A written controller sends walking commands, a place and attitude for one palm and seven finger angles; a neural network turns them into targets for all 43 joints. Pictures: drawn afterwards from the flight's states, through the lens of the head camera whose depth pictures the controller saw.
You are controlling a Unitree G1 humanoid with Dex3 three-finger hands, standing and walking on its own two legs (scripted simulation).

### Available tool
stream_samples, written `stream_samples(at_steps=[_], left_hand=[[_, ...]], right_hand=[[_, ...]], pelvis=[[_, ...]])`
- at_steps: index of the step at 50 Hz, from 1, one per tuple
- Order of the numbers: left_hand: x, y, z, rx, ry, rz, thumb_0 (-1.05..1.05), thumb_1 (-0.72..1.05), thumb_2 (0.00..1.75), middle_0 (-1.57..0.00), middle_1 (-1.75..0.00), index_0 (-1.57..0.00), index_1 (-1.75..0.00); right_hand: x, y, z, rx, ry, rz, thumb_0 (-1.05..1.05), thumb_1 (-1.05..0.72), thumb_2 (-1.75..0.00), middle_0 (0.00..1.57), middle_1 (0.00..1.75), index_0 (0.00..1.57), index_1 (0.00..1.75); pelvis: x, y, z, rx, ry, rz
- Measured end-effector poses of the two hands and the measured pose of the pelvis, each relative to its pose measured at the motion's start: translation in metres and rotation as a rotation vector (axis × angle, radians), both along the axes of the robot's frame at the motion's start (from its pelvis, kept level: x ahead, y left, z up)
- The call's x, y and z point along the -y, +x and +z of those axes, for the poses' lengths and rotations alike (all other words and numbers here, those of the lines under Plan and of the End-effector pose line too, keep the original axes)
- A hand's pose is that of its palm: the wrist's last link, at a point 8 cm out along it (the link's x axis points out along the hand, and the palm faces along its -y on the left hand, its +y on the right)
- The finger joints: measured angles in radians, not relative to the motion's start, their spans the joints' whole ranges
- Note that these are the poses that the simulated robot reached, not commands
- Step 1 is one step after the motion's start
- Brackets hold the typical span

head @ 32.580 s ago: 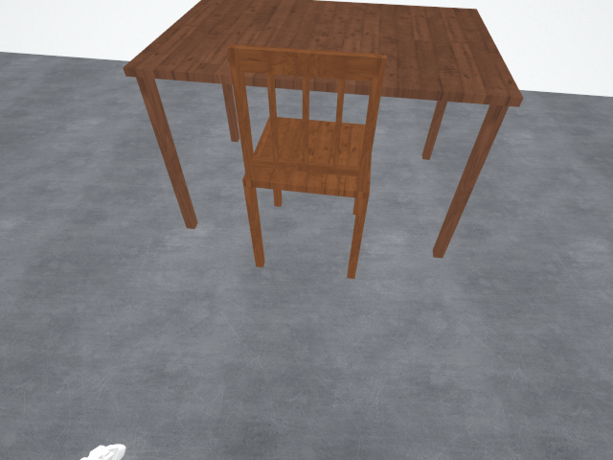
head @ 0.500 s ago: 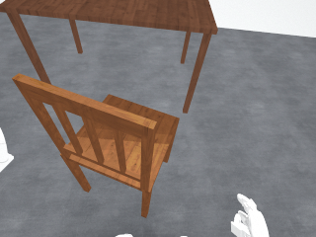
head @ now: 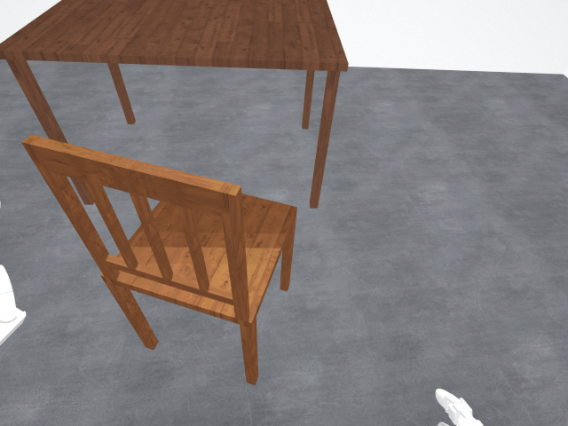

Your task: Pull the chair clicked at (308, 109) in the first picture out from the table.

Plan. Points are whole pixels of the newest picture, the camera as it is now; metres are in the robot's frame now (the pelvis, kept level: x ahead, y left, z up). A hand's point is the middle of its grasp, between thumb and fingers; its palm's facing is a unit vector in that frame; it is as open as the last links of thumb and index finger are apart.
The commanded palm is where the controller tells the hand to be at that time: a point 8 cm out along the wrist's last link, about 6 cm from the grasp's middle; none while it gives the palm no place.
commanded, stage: stop stepping back and stand still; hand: left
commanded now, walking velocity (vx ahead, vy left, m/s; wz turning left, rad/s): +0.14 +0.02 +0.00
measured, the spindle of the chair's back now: (154, 238) +0.48 +0.28 -0.08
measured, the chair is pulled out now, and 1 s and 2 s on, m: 0.61 0.61 0.61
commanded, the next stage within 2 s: let the arm hang, fingers relaxed in 0.50 s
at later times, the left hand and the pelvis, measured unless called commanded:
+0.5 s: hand out of the picture +0.14 +0.29 +0.14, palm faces +0.53 -0.77 -0.35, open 7.4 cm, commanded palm +0.08 +0.32 +0.18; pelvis -0.05 +0.01 -0.02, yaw +3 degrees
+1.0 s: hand out of the picture +0.00 +0.20 -0.18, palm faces +0.13 -0.98 -0.17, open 6.9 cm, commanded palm none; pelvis -0.03 +0.02 +0.00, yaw +5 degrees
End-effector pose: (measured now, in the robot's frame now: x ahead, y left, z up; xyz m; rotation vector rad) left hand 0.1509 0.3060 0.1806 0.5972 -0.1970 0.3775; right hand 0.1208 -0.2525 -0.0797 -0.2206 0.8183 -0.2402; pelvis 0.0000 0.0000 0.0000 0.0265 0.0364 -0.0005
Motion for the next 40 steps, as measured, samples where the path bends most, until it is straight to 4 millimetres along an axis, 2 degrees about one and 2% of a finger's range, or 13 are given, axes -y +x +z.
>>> stream_samples(at_steps=[3, 6, 10, 14, 18, 22, 26, 31, 32, 33, 36, 38, 40], left_hand=[[-0.008, -0.006, -0.02, 0.013, -0.071, 0.044, 0.01, 0.89, 0.9, -0.21, -0.3, -0.22, -0.3], [-0.002, -0.016, -0.025, 0.023, -0.121, 0.034, 0.01, 0.89, 0.9, -0.21, -0.3, -0.21, -0.3], [0.009, -0.037, -0.003, 0.082, -0.062, -0.033, 0.02, 0.89, 0.9, -0.21, -0.3, -0.21, -0.3], [0.007, -0.058, 0.019, 0.146, 0.019, -0.021, 0.02, 0.89, 0.9, -0.21, -0.3, -0.22, -0.3], [-0.006, -0.07, 0.018, 0.144, 0.013, 0.06, 0.01, 0.89, 0.9, -0.21, -0.3, -0.21, -0.3], [-0.018, -0.07, -0.006, 0.127, -0.081, 0.109, 0.01, 0.89, 0.9, -0.21, -0.3, -0.21, -0.3], [-0.02, -0.058, -0.029, 0.088, -0.155, 0.112, 0.01, 0.89, 0.9, -0.2, -0.3, -0.21, -0.3], [-0.006, -0.038, -0.022, 0.057, -0.073, 0.03, 0.02, 0.89, 0.9, -0.21, -0.3, -0.21, -0.3], [-0.006, -0.031, -0.035, 0.0, -0.074, 0.014, 0.01, 0.89, 0.9, -0.2, -0.3, -0.21, -0.3], [-0.006, -0.023, -0.056, -0.091, -0.109, 0.012, 0.01, 0.9, 0.9, -0.2, -0.3, -0.2, -0.3], [-0.002, -0.014, -0.148, -0.443, -0.29, 0.048, 0.0, 0.9, 0.9, -0.2, -0.3, -0.2, -0.3], [0.011, -0.025, -0.212, -0.678, -0.409, 0.075, 0.0, 0.9, 0.9, -0.19, -0.3, -0.2, -0.3], [0.031, -0.047, -0.266, -0.89, -0.517, 0.086, 0.01, 0.91, 0.9, -0.19, -0.3, -0.2, -0.3]], right_hand=[[0.009, -0.006, -0.004, 0.029, -0.035, -0.009, 0.01, -0.9, -0.9, 0.2, 0.3, 0.2, 0.3], [0.005, -0.01, 0.002, 0.055, -0.035, 0.004, 0.01, -0.9, -0.9, 0.2, 0.3, 0.2, 0.3], [-0.01, -0.011, 0.01, 0.106, -0.012, 0.057, 0.01, -0.9, -0.9, 0.2, 0.3, 0.2, 0.3], [-0.027, -0.011, 0.009, 0.119, 0.032, 0.096, 0.01, -0.9, -0.9, 0.2, 0.3, 0.2, 0.3], [-0.038, -0.012, 0.0, 0.109, 0.064, 0.124, 0.01, -0.9, -0.9, 0.2, 0.3, 0.2, 0.3], [-0.044, -0.017, -0.01, 0.065, 0.052, 0.145, 0.01, -0.9, -0.9, 0.2, 0.3, 0.2, 0.3], [-0.047, -0.021, -0.012, 0.058, 0.032, 0.13, 0.01, -0.9, -0.9, 0.2, 0.3, 0.2, 0.3], [-0.051, -0.02, -0.012, 0.059, 0.058, 0.155, 0.01, -0.9, -0.9, 0.2, 0.3, 0.2, 0.3], [-0.05, -0.019, -0.018, 0.036, 0.066, 0.171, 0.01, -0.9, -0.9, 0.2, 0.3, 0.2, 0.3], [-0.048, -0.019, -0.025, 0.005, 0.076, 0.175, 0.01, -0.9, -0.9, 0.2, 0.3, 0.2, 0.3], [-0.043, -0.026, -0.045, -0.087, 0.095, 0.156, 0.01, -0.9, -0.9, 0.2, 0.3, 0.2, 0.3], [-0.041, -0.036, -0.052, -0.144, 0.093, 0.136, 0.01, -0.9, -0.9, 0.2, 0.3, 0.2, 0.3], [-0.038, -0.048, -0.054, -0.202, 0.08, 0.114, 0.01, -0.9, -0.9, 0.2, 0.3, 0.2, 0.3]], pelvis=[[-0.006, -0.009, -0.01, 0.026, -0.01, 0.034], [-0.007, -0.021, -0.009, 0.053, -0.002, 0.024], [-0.005, -0.037, -0.007, 0.059, -0.038, 0.044], [-0.001, -0.047, -0.006, 0.053, -0.054, 0.052], [-0.002, -0.052, -0.007, 0.049, -0.056, 0.051], [-0.009, -0.05, -0.012, 0.074, -0.051, 0.057], [-0.014, -0.048, -0.015, 0.084, -0.037, 0.045], [-0.008, -0.046, -0.013, 0.057, -0.027, 0.063], [-0.008, -0.046, -0.014, 0.049, -0.032, 0.069], [-0.01, -0.046, -0.015, 0.046, -0.039, 0.075], [-0.015, -0.04, -0.019, 0.039, -0.044, 0.09], [-0.018, -0.036, -0.021, 0.046, -0.041, 0.094], [-0.019, -0.032, -0.022, 0.056, -0.033, 0.09]])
